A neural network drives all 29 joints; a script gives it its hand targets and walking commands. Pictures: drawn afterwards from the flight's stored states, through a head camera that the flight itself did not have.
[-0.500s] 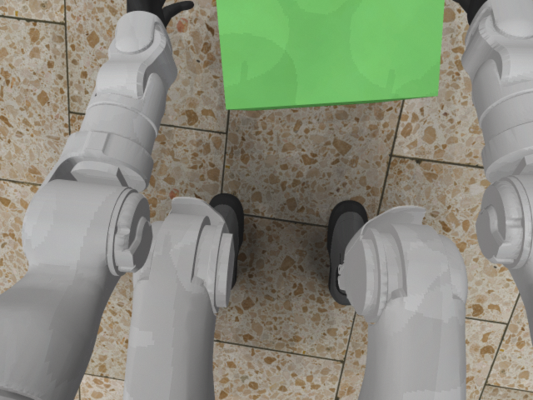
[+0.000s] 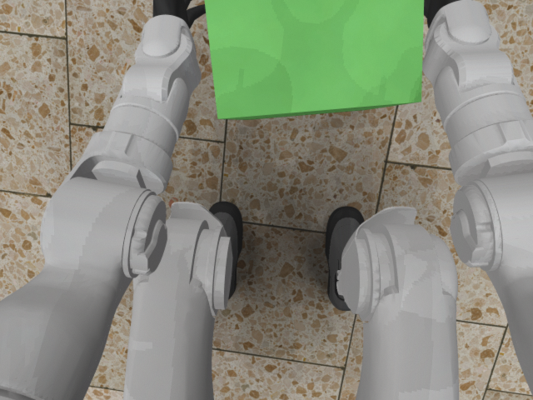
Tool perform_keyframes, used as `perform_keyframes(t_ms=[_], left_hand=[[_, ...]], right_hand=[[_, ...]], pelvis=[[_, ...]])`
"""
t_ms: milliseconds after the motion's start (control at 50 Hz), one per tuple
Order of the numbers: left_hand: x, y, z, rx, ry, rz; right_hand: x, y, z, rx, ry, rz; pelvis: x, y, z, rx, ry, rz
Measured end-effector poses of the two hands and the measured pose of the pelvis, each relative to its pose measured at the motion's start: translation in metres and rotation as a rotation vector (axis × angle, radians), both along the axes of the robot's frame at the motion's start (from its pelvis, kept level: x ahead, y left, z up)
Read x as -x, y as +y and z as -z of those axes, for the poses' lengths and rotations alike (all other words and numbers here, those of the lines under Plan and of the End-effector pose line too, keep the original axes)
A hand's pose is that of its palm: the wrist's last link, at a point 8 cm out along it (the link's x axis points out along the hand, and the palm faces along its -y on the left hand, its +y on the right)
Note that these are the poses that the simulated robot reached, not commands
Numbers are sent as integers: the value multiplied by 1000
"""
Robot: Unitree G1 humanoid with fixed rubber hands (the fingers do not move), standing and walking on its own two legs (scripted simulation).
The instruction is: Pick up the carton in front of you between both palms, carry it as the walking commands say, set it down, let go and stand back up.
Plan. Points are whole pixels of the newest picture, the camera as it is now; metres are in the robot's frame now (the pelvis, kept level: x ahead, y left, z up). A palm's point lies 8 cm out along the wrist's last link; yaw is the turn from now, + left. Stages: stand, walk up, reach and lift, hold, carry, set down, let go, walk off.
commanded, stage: reach and lift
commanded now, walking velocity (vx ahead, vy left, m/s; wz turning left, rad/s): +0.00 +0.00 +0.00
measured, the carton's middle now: (305, 37) +0.52 -0.04 -0.25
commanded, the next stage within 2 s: none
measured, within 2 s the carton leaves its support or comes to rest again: leaves its support in 0.24 s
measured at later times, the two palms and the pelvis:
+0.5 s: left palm out of the picture +0.52 +0.11 -0.08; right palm out of the picture +0.52 -0.19 -0.09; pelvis +0.01 +0.00 +0.01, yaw -2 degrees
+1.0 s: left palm out of the picture +0.49 +0.11 +0.09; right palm out of the picture +0.48 -0.19 +0.09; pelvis +0.01 +0.01 +0.14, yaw -3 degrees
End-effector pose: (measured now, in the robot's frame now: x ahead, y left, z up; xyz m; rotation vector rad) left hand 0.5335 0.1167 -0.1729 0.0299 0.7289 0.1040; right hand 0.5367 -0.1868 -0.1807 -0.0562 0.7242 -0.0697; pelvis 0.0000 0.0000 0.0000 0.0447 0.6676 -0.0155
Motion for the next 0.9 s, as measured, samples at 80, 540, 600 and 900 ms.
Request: perform_keyframes(t_ms=[80,540,600,900], left_hand=[[-1,-1,1,-3,0,-39],[15,-8,-110,63,-97,-81],[23,-8,-139,58,-79,-76],[36,-3,-240,41,-68,-41]], right_hand=[[-1,2,-1,7,12,2],[22,-5,-113,-38,-64,71],[32,-4,-141,-41,-46,80],[53,0,-242,-29,-35,96]], pelvis=[[1,0,-1,3,-6,0],[-5,5,-19,14,19,29],[-3,6,-37,12,30,36],[-6,9,-119,21,67,36]])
